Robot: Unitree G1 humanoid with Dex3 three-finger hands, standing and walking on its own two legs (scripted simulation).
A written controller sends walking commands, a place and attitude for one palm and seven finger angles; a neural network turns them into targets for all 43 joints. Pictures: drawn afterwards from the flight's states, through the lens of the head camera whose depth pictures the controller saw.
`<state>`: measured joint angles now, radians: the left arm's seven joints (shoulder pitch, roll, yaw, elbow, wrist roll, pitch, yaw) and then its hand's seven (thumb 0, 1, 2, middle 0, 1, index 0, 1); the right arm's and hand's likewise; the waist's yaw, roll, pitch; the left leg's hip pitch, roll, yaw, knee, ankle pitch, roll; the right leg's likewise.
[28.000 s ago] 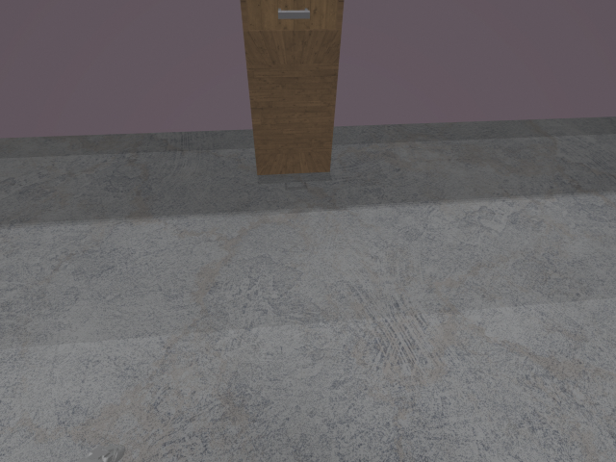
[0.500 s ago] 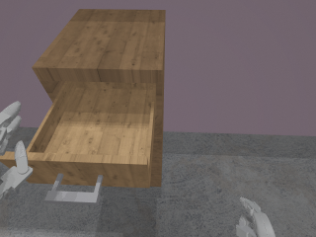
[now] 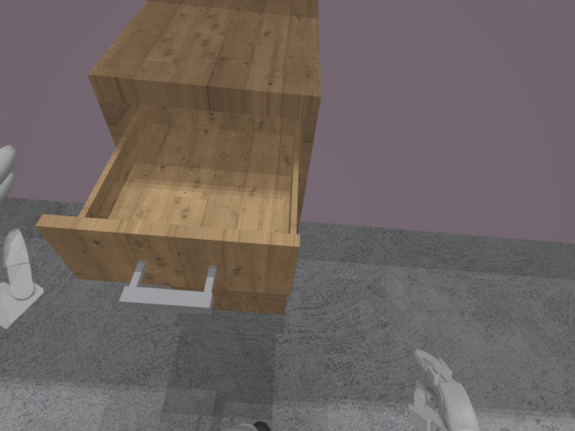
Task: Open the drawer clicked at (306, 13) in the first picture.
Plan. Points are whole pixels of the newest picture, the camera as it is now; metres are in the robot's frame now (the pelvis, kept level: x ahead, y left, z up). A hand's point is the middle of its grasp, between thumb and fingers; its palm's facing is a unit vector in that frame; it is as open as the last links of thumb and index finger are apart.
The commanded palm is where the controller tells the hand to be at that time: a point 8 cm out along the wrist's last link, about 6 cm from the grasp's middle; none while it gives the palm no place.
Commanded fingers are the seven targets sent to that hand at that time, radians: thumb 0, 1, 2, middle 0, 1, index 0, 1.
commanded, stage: step back with the hand held close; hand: left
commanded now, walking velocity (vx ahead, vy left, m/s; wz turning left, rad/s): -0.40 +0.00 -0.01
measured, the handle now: (172, 285) +0.30 +0.19 +0.02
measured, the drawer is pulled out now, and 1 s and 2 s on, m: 0.27 0.27 0.27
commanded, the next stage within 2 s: stop stepping back and stand still in 0.22 s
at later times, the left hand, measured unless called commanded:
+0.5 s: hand out of the picture +0.02 +0.24 +0.20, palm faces +0.53 -0.77 -0.36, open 7.4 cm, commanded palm -0.02 +0.26 +0.21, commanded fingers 0.00 0.90 0.90 -0.20 -0.30 -0.20 -0.30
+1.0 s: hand out of the picture -0.04 +0.26 +0.18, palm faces +0.49 -0.76 -0.42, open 7.4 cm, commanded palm -0.10 +0.28 +0.21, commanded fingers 0.00 0.90 0.90 -0.20 -0.30 -0.20 -0.30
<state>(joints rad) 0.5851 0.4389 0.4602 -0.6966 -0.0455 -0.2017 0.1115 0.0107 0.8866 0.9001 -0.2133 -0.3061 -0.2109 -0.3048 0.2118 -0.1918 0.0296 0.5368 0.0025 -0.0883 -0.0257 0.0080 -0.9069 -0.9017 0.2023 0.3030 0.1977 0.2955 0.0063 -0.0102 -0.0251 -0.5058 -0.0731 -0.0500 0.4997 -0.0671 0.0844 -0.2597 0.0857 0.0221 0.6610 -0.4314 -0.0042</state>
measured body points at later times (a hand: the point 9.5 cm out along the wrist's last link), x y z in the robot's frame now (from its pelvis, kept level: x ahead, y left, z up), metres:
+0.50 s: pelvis -0.14 -0.03 +0.01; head -0.18 -0.01 +0.45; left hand -0.01 +0.28 +0.22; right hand +0.02 -0.27 -0.07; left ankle -0.15 +0.11 -0.64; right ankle -0.15 -0.11 -0.73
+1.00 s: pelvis -0.21 -0.01 +0.01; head -0.22 -0.01 +0.46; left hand -0.07 +0.30 +0.20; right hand -0.05 -0.22 -0.09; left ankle -0.22 +0.11 -0.67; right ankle -0.17 -0.07 -0.73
